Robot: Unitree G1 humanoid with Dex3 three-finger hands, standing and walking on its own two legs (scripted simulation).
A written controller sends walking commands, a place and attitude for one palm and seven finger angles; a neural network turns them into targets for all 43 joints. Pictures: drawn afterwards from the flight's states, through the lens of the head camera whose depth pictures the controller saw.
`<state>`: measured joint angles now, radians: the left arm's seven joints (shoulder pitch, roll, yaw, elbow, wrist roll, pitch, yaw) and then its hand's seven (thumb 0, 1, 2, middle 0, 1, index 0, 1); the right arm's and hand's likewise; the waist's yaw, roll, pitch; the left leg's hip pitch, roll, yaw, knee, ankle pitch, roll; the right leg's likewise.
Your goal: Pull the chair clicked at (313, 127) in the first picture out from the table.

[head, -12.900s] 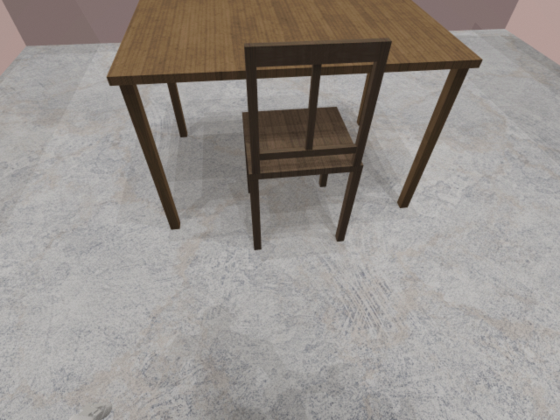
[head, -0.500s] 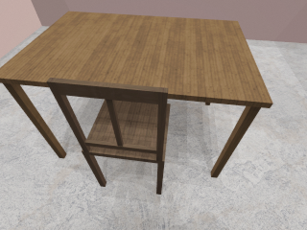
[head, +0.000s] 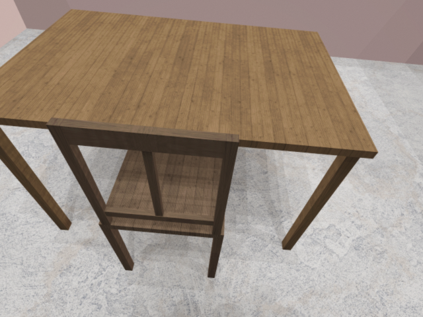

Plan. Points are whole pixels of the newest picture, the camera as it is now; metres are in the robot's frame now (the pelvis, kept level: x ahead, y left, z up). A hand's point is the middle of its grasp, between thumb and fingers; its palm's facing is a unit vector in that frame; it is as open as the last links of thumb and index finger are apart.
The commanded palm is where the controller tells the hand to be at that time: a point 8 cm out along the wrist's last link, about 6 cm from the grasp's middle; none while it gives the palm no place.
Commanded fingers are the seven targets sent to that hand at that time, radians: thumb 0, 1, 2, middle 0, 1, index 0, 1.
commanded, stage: come to a stop and stand still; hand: left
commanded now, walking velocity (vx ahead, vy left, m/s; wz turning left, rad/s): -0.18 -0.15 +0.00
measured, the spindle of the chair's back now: (154, 186) +0.43 +0.18 -0.08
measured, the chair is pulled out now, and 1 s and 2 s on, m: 0.00 0.00 0.00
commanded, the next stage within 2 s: look again from close up in 1.44 s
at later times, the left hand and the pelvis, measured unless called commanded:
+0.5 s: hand out of the picture +0.01 +0.15 -0.16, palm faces +0.05 -0.97 -0.25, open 7.3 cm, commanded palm none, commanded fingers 0.00 0.90 0.90 -0.20 -0.30 -0.20 -0.30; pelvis -0.03 -0.03 +0.01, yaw +0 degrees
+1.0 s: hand out of the picture -0.07 +0.15 -0.17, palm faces +0.08 -0.98 -0.16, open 7.4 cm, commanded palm none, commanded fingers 0.00 0.90 0.90 -0.20 -0.30 -0.20 -0.30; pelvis -0.01 +0.00 +0.01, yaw +1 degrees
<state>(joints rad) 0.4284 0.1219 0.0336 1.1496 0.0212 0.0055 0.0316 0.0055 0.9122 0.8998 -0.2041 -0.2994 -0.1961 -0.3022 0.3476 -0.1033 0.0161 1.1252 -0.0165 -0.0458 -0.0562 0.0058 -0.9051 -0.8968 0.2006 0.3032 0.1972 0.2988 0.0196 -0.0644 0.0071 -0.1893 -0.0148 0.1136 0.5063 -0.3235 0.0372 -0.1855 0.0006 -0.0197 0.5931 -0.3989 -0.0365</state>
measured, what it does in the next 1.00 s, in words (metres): steps on the spot: left foot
